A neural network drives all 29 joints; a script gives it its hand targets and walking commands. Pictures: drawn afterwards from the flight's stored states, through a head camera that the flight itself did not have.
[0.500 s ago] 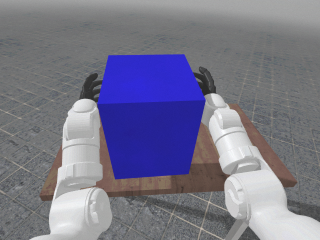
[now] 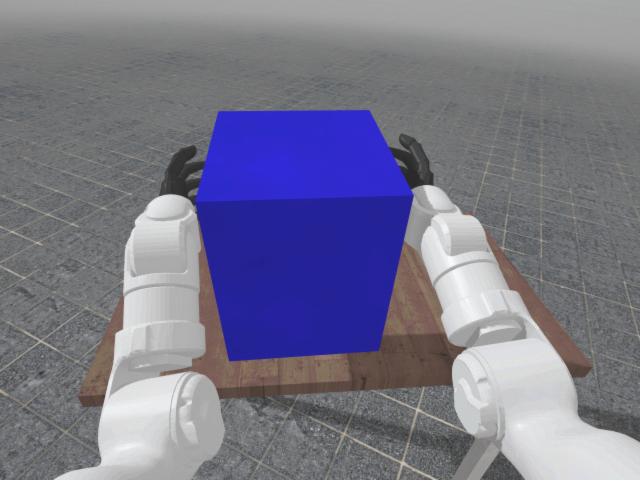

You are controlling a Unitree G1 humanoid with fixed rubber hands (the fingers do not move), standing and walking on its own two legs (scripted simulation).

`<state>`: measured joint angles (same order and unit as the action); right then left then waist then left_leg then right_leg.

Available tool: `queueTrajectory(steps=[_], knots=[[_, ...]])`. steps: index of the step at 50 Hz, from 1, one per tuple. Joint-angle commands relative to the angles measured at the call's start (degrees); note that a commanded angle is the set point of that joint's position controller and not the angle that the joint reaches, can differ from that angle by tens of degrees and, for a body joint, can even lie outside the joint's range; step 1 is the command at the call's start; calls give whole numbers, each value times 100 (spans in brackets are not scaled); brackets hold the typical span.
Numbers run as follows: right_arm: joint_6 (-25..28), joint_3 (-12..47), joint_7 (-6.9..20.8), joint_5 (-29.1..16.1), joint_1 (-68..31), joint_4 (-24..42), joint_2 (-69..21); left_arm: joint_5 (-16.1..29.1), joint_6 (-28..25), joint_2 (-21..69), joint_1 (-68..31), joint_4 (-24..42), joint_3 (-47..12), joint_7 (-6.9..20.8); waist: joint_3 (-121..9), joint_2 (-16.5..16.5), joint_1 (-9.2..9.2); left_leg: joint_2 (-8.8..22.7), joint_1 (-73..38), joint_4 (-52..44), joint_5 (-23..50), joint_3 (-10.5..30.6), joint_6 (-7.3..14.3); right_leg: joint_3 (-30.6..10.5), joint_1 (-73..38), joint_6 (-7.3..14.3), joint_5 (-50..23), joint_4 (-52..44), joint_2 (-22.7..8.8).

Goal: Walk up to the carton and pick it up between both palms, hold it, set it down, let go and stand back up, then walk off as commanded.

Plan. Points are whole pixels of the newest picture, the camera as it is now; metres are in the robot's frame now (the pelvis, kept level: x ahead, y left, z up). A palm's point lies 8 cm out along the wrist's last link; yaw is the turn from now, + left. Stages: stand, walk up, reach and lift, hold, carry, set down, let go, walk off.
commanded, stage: hold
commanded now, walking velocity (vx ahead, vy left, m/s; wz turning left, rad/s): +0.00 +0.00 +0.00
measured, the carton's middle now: (300, 233) +0.39 +0.01 +0.18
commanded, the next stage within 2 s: none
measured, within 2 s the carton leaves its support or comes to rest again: neither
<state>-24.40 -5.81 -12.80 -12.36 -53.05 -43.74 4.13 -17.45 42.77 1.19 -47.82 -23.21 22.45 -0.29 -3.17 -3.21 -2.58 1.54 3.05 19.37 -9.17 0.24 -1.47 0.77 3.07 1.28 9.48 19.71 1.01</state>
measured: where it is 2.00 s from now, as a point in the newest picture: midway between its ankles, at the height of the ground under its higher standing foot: outside the picture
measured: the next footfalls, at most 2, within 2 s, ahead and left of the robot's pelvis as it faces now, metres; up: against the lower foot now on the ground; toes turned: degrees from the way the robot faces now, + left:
none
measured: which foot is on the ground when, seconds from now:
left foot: down 0.00-1.00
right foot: down 0.00-1.00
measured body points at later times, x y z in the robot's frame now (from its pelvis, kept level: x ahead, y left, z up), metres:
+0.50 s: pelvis +0.00 +0.00 +0.00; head -0.07 +0.02 +0.44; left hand +0.39 +0.16 +0.24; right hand +0.40 -0.13 +0.26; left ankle +0.03 +0.14 -0.75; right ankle +0.02 -0.10 -0.75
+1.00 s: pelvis +0.00 +0.00 +0.00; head -0.07 +0.02 +0.44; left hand +0.39 +0.16 +0.25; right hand +0.40 -0.13 +0.26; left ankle +0.03 +0.14 -0.75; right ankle +0.02 -0.10 -0.75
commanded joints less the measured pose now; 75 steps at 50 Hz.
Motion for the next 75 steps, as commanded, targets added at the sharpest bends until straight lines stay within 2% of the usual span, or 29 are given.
queueTrajectory(steps=[1,3,4,8,9,10,13,16,17,19,20,22,23,27,30,37,41,44,49,52,54,55,59,61,66,67,68,72,75], knots=[[70,1973,584,-956,-4966,2364,-3750,1360,-277,3388,-4424,1286,-3311,590,-2413,568,-464,-386,-198,-105,738,-65,-23,24,-854,-455,-1135,-503,151],[-12,1925,568,-928,-4922,2209,-3719,1333,-225,3326,-4404,1160,-3290,581,-2191,655,-481,-397,-154,-137,636,-83,-28,2,-792,-472,-1065,-535,126],[-7,1910,558,-933,-5026,2248,-3646,1287,-185,3288,-4270,963,-3207,604,-2143,552,-435,-382,-74,-158,537,-90,3,34,-776,-480,-940,-560,130],[-88,1838,578,-946,-5030,2166,-3575,1252,-98,3281,-4297,974,-3151,636,-2037,591,-424,-357,1,-218,349,-90,9,29,-767,-458,-689,-560,139],[-98,1800,581,-940,-4989,2120,-3573,1307,-111,3348,-4377,1057,-3222,629,-2035,613,-483,-360,-12,-226,351,-80,4,14,-714,-437,-693,-576,142],[-96,1866,578,-1030,-5104,2266,-3563,1282,-84,3384,-4324,1036,-3197,627,-2077,631,-428,-353,-24,-192,419,-74,-7,27,-745,-430,-718,-549,163],[-120,1887,549,-1058,-5068,2307,-3632,1341,-83,3371,-4367,1224,-3281,609,-2179,702,-474,-361,-117,-147,597,-89,-33,3,-753,-445,-899,-541,150],[-153,1968,529,-1107,-5058,2497,-3602,1359,-49,3402,-4281,1236,-3314,610,-2254,645,-435,-359,-101,-103,702,-64,-27,22,-812,-451,-986,-511,169],[-175,1946,515,-1091,-5005,2465,-3523,1329,-18,3347,-4180,1133,-3255,628,-2131,605,-486,-359,-98,-110,704,-61,-22,15,-822,-460,-1042,-540,166],[-225,1978,496,-1130,-4940,2405,-3533,1297,3,3299,-4166,1164,-3196,631,-2073,607,-420,-362,-95,-119,702,-85,-32,-13,-808,-476,-1055,-538,143],[-259,1988,491,-1128,-4859,2367,-3527,1274,21,3276,-4130,1218,-3180,645,-2076,602,-460,-367,-130,-151,684,-75,-30,-16,-853,-472,-1049,-547,150],[-237,2077,465,-1193,-4898,2644,-3499,1349,34,3317,-4061,1435,-3316,652,-2334,612,-476,-354,-194,-30,989,-58,-59,-12,-943,-470,-1362,-475,170],[-273,2109,439,-1242,-4929,2690,-3525,1329,72,3255,-4035,1301,-3188,671,-2214,524,-425,-388,-163,-56,926,-85,-29,-28,-931,-506,-1367,-503,140],[-324,2066,452,-1241,-4835,2635,-3514,1382,82,3324,-4115,1493,-3302,679,-2261,624,-497,-381,-148,-73,877,-69,-52,1,-896,-474,-1222,-490,169],[-360,1949,444,-1175,-4974,2597,-3481,1319,125,3282,-4131,1229,-3211,709,-1991,575,-485,-366,-8,-150,503,-95,-9,-17,-762,-479,-835,-548,150],[-341,1987,465,-1229,-5059,2676,-3524,1380,100,3332,-4244,1378,-3272,684,-2211,631,-458,-361,-51,-124,635,-97,-19,5,-767,-443,-927,-542,166],[-359,2030,455,-1234,-5054,2684,-3575,1373,94,3279,-4221,1360,-3227,693,-2189,541,-435,-364,-26,-135,595,-90,21,-33,-807,-468,-981,-529,143],[-364,1904,462,-1168,-5046,2576,-3467,1310,129,3300,-4118,1129,-3180,709,-2021,606,-464,-353,1,-180,448,-119,3,-16,-727,-453,-770,-574,135],[-375,2083,424,-1269,-4995,2814,-3570,1364,103,3291,-4130,1473,-3256,689,-2280,552,-459,-374,-121,-75,848,-88,-23,-18,-909,-479,-1267,-505,167],[-385,2107,416,-1289,-5000,2799,-3526,1386,109,3251,-4156,1494,-3275,695,-2236,584,-442,-377,-95,-59,837,-85,-4,-26,-862,-485,-1278,-499,149],[-436,2047,393,-1263,-4847,2701,-3469,1293,176,3207,-3917,1302,-3165,716,-2064,580,-486,-378,-87,-86,781,-96,-13,-29,-875,-470,-1240,-537,135],[-423,2043,392,-1235,-4828,2742,-3476,1342,164,3245,-4023,1504,-3264,734,-2212,606,-528,-376,-131,-87,838,-101,-34,-8,-938,-472,-1276,-521,149],[-430,2114,406,-1325,-4910,2826,-3503,1357,160,3211,-4010,1550,-3221,720,-2275,564,-458,-371,-121,-76,838,-91,-21,-18,-936,-472,-1285,-495,156],[-439,2042,400,-1299,-4912,2805,-3468,1383,166,3267,-4061,1494,-3305,720,-2200,635,-511,-383,-96,-53,850,-107,-55,-21,-858,-460,-1246,-509,178],[-467,2018,414,-1273,-4923,2692,-3453,1386,175,3214,-4132,1509,-3269,704,-2112,658,-477,-359,-45,-87,727,-98,-38,-4,-781,-436,-1039,-527,161],[-457,1988,416,-1274,-4879,2697,-3465,1402,174,3246,-4157,1581,-3359,706,-2201,725,-539,-354,-86,-59,746,-85,-62,-13,-813,-438,-1091,-508,156],[-496,1962,423,-1254,-4871,2532,-3414,1310,201,3157,-4063,1291,-3188,710,-1945,642,-496,-371,10,-121,566,-101,-30,-3,-784,-458,-936,-553,147],[-465,1997,426,-1245,-4969,2740,-3492,1369,167,3251,-4108,1472,-3257,720,-2141,575,-470,-359,-30,-123,639,-81,-6,-18,-821,-465,-995,-529,161],[-470,1963,441,-1246,-4918,2579,-3501,1362,167,3192,-4163,1428,-3252,710,-2103,657,-473,-366,20,-167,526,-113,-5,-18,-781,-460,-943,-550,143]])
